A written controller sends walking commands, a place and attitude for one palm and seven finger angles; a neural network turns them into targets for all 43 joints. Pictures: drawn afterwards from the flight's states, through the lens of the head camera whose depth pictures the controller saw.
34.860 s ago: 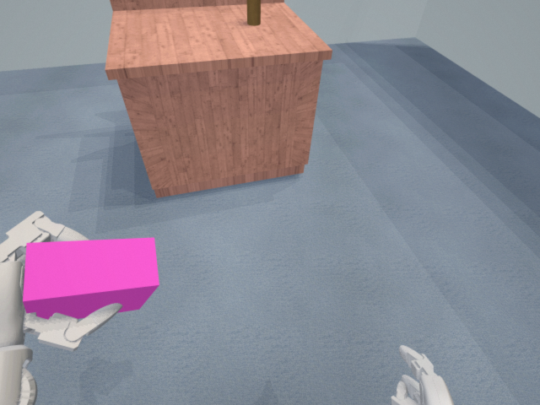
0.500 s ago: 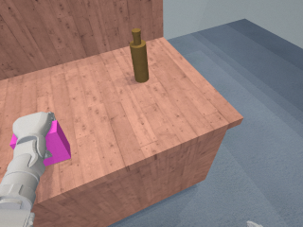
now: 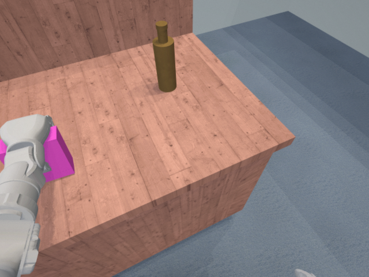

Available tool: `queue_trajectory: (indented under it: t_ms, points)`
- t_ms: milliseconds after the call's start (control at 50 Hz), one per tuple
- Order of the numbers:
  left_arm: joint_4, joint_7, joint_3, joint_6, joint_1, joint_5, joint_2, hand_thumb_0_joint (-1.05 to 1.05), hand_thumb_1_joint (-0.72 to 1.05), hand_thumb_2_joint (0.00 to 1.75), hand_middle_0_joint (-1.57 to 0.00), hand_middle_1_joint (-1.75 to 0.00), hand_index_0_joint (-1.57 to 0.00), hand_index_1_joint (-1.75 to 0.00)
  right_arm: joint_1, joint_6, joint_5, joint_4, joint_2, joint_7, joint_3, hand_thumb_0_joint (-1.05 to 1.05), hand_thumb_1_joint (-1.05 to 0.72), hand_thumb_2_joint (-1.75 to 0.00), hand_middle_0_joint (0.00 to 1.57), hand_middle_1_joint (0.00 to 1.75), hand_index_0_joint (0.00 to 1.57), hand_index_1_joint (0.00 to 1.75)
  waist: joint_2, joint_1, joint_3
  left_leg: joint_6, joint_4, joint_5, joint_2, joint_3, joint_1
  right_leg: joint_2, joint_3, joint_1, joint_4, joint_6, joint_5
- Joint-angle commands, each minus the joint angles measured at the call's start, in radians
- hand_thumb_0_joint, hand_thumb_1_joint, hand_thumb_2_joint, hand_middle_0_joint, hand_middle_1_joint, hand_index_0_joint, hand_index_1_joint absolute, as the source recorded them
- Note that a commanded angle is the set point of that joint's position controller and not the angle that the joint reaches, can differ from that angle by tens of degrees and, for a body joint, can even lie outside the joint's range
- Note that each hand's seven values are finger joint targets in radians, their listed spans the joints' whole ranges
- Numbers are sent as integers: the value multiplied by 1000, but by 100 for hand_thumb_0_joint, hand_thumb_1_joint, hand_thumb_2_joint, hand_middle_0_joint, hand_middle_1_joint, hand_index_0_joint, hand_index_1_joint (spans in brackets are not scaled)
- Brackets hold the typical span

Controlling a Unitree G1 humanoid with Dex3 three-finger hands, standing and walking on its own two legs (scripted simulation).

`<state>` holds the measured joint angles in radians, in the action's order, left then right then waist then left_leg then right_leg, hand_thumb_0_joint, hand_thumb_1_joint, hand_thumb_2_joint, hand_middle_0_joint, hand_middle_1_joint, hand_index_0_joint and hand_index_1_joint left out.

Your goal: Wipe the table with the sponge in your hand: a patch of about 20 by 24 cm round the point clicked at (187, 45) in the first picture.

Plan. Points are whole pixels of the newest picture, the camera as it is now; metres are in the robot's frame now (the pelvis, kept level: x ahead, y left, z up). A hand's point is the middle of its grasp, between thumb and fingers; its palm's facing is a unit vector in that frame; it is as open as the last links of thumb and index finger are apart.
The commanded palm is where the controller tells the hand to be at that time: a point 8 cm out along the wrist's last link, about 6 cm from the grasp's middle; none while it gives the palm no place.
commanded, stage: wipe forward along the first lane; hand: left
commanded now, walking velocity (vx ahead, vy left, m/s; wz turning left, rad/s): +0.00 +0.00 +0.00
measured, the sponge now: (43, 162) +0.37 +0.36 +0.01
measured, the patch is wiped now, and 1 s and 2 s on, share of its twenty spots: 0.45 0.50 0.50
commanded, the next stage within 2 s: slide across to the middle lane in 0.34 s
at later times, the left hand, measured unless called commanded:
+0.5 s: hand (34, 133) +0.43 +0.38 +0.05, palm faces -0.14 +0.01 -0.99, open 9.9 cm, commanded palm +0.42 +0.36 +0.09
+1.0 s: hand (55, 124) +0.46 +0.34 +0.05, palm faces -0.11 +0.00 -0.99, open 9.9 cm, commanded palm +0.44 +0.31 +0.10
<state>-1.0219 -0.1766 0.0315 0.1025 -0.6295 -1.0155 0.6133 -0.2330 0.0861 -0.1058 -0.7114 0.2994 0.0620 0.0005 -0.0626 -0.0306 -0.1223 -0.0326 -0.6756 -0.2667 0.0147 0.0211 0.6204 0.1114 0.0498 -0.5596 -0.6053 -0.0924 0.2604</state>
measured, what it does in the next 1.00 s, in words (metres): shifts its weight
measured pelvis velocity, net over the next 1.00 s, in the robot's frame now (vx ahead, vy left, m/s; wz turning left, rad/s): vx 0.03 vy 0.05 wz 0.03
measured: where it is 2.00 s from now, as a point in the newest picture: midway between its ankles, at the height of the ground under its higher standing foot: outside the picture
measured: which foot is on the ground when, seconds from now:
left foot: down 0.00-1.00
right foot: down 0.00-1.00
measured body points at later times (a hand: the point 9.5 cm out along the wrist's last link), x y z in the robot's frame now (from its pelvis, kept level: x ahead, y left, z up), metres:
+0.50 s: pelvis +0.01 +0.04 +0.00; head +0.08 +0.05 +0.44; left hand +0.44 +0.38 +0.10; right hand +0.07 -0.24 -0.12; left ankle +0.03 +0.10 -0.72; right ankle +0.02 -0.06 -0.72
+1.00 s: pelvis +0.03 +0.05 +0.01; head +0.08 +0.05 +0.45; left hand +0.46 +0.33 +0.11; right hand +0.13 -0.21 -0.13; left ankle +0.03 +0.10 -0.72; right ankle +0.02 -0.06 -0.72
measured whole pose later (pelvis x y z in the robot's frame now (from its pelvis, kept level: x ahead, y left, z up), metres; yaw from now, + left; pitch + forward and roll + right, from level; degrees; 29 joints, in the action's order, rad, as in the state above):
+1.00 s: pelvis +0.03 +0.05 +0.01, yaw +2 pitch +13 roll -2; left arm -1.09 -0.23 -0.14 0.24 -0.82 -1.00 0.45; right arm -0.22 0.08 -0.07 -0.77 0.25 0.02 -0.01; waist -0.05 -0.03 -0.13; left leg -0.09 -0.62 -0.27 0.08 0.02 0.58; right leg 0.05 0.04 -0.51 -0.55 -0.02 0.28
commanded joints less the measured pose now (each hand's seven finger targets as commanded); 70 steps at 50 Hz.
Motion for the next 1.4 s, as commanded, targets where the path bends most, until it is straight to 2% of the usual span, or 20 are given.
queue_trajectory:
  t_ms: [0, 80, 120, 160, 300, 340, 400, 540, 680, 760, 840, 860, 980, 1020, 1160, 1180, 1220, 1260, 1300, 1380]
  points:
    - [79, -42, 45, 19, -285, -33, 294, 0, 10, 130, -120, -160, -120, -160, -24, -23, 7, 100, 147, 5, -49, 0, -90, -90, 20, 30, 20, 30, 70, -24, -216, -45, 56, 25, 11, 11, -39, -96, -162, 193, 127, 48, -125]
    - [63, -47, 44, 17, -331, -44, 313, 0, 10, 130, -120, -160, -120, -160, -44, -21, 8, 93, 153, 3, -50, 0, -90, -90, 20, 30, 20, 30, 61, -33, -219, -46, 61, 30, 8, 14, -49, -88, -147, 165, 126, 47, -110]
    - [56, -53, 94, 13, -341, -54, 368, 0, 10, 130, -120, -160, -120, -160, -52, -18, 13, 83, 160, 1, -52, 0, -90, -90, 20, 30, 20, 30, 42, -19, -246, -46, 64, 61, 5, 22, -70, -79, -132, 153, 114, 40, -123]
    - [51, -53, 22, 15, -351, -63, 285, 0, 10, 130, -120, -160, -120, -160, -66, -18, 13, 87, 151, -4, -55, 0, -90, -90, 20, 30, 20, 30, 26, -33, -243, -45, 59, 81, 4, 26, -104, -76, -113, 116, 106, 41, -126]
    - [14, -53, 27, 23, -387, -55, 294, 0, 10, 130, -120, -160, -120, -160, -91, -13, 18, 79, 155, -9, -56, 0, -90, -90, 20, 30, 20, 30, 40, -36, -262, -41, 67, 104, -5, 40, -133, -65, -90, 88, 105, 41, -111]
    - [7, -55, 47, 18, -419, -63, 327, 0, 10, 130, -120, -160, -120, -160, -104, -11, 22, 72, 162, -9, -56, 0, -90, -90, 20, 30, 20, 30, 41, -39, -269, -41, 65, 121, -9, 48, -143, -60, -82, 74, 98, 38, -112]
    - [-13, -60, 16, 22, -403, -79, 282, 0, 10, 130, -120, -160, -120, -160, -111, -7, 26, 73, 157, -17, -60, 0, -90, -90, 20, 30, 20, 30, 20, -38, -261, -31, 66, 146, -14, 59, -173, -55, -68, 33, 90, 33, -103]
    - [120, -79, -32, 15, -496, -23, 167, 0, 10, 130, -120, -160, -120, -160, -96, -16, 31, 67, 143, -23, -75, 0, -90, -90, 20, 30, 20, 30, -28, -45, -320, 2, 90, 196, -40, 115, -345, -48, -45, -28, 92, 33, -80]
    - [120, -95, -142, 61, -563, 19, -12, 0, 10, 130, -120, -160, -120, -160, -58, -34, 30, 31, 128, -31, -77, 0, -90, -90, 20, 30, 20, 30, -29, -67, -270, 33, 141, 136, -61, 182, -431, -52, -30, -95, 95, 38, -52]
    - [112, -87, -165, 82, -621, 17, -40, 0, 10, 130, -120, -160, -120, -160, -57, -39, 34, 13, 128, -30, -76, 0, -90, -90, 20, 30, 20, 30, -28, -75, -281, 44, 142, 150, -60, 193, -459, -53, -29, -100, 90, 34, -62]
    - [95, -79, -168, 99, -631, 22, -53, 0, 10, 130, -120, -160, -120, -160, -53, -35, 38, 10, 127, -31, -71, 0, -90, -90, 20, 30, 20, 30, -5, -70, -287, 48, 138, 202, -54, 183, -459, -51, -27, -71, 93, 32, -87]
    - [104, -75, -192, 103, -628, 22, -86, 0, 10, 130, -120, -160, -120, -160, -46, -33, 39, 14, 121, -33, -71, 0, -90, -90, 20, 30, 20, 30, -26, -69, -294, 51, 134, 226, -54, 178, -470, -53, -25, -72, 95, 32, -91]
    - [90, -91, -115, 130, -582, -12, 2, 0, 10, 130, -120, -160, -120, -160, -38, -2, 47, 27, 121, -38, -64, 0, -90, -90, 20, 30, 20, 30, 11, -37, -331, 41, 109, 353, -37, 117, -416, -52, -32, 43, 107, 28, -172]
    - [99, -100, -119, 141, -572, -4, -27, 0, 10, 130, -120, -160, -120, -160, -24, 2, 46, 33, 116, -41, -65, 0, -90, -90, 20, 30, 20, 30, 2, -35, -346, 43, 100, 416, -37, 109, -417, -55, -34, 65, 100, 27, -220]
    - [109, -90, -143, 166, -520, 12, -56, 0, 10, 130, -120, -160, -120, -160, -15, 21, 42, 35, 114, -45, -65, 0, -90, -90, 20, 30, 20, 30, 47, -43, -348, 8, 88, 427, -21, 63, -371, -67, -61, 178, 116, 37, -368]
    - [113, -85, -160, 168, -488, 14, -79, 0, 10, 130, -120, -160, -120, -160, -8, 24, 38, 38, 111, -45, -65, 0, -90, -90, 20, 30, 20, 30, 43, -38, -347, 1, 92, 418, -17, 56, -365, -69, -65, 191, 121, 38, -379]
    - [114, -79, -127, 170, -414, 24, -56, 0, 10, 130, -120, -160, -120, -160, 8, 29, 34, 45, 113, -44, -62, 0, -90, -90, 20, 30, 20, 30, 42, -17, -347, 3, 102, 426, -12, 57, -350, -72, -68, 232, 120, 33, -397]
    - [133, -70, -163, 172, -387, 28, -98, 0, 10, 130, -120, -160, -120, -160, 12, 33, 34, 49, 110, -45, -63, 0, -90, -90, 20, 30, 20, 30, 53, -22, -326, -9, 101, 410, -12, 44, -351, -73, -74, 236, 129, 36, -415]
    - [114, -66, -135, 186, -323, 28, -61, 0, 10, 130, -120, -160, -120, -160, 23, 43, 30, 56, 116, -42, -57, 0, -90, -90, 20, 30, 20, 30, 91, -10, -301, -17, 116, 362, -3, 34, -302, -77, -84, 277, 138, 36, -424]
    - [154, -58, -138, 197, -258, 22, -59, 0, 10, 130, -120, -160, -120, -160, 47, 52, 24, 74, 117, -40, -55, 0, -90, -90, 20, 30, 20, 30, 84, 5, -282, -22, 130, 350, 4, 30, -291, -84, -91, 306, 142, 33, -441]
